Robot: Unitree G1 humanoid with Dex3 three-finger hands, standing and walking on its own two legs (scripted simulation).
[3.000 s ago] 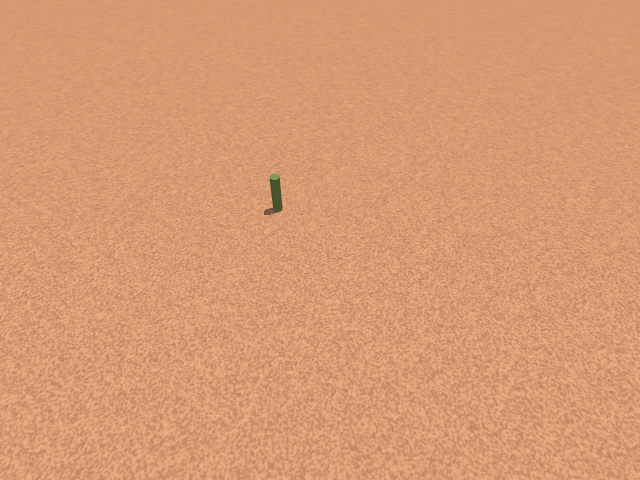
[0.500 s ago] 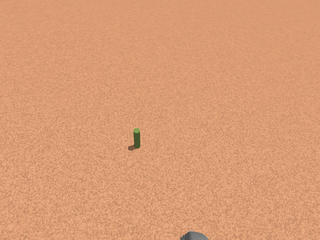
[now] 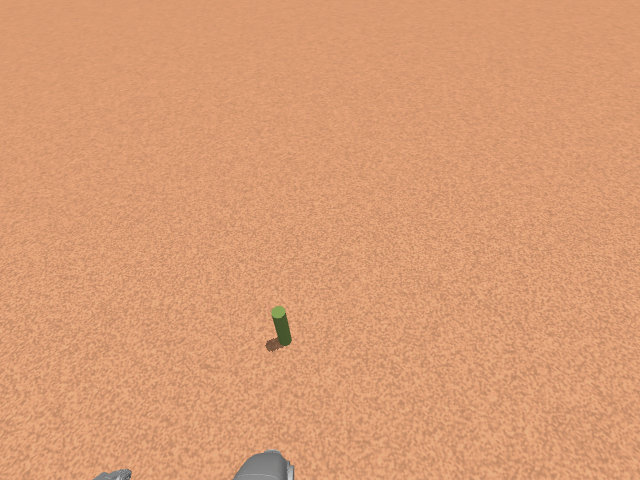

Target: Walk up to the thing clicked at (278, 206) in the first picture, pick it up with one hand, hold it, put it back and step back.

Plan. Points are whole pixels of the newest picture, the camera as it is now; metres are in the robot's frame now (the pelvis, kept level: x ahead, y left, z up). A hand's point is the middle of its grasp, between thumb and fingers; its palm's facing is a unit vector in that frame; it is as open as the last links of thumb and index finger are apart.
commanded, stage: walk up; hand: left
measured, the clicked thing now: (282, 326) +0.66 +0.23 -0.68
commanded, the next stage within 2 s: none
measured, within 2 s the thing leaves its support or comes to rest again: neither
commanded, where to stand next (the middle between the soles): +0.33 +0.02 m, yaw +0 degrees
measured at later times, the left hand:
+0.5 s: hand (162, 408) +0.23 +0.29 -0.14, palm faces -0.07 -0.93 -0.36, open 7.4 cm
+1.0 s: hand (185, 362) +0.32 +0.29 -0.17, palm faces +0.00 -0.93 -0.38, open 7.4 cm
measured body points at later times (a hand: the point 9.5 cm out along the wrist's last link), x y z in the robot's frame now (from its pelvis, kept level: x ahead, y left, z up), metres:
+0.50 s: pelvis +0.17 +0.02 -0.01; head +0.19 +0.01 +0.44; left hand +0.24 +0.34 -0.12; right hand +0.23 -0.31 -0.11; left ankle +0.17 +0.14 -0.74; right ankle +0.27 -0.13 -0.72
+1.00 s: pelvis +0.25 +0.02 -0.02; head +0.27 +0.02 +0.43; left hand +0.32 +0.34 -0.14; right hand +0.35 -0.29 -0.14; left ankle +0.30 +0.15 -0.74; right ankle +0.29 -0.12 -0.74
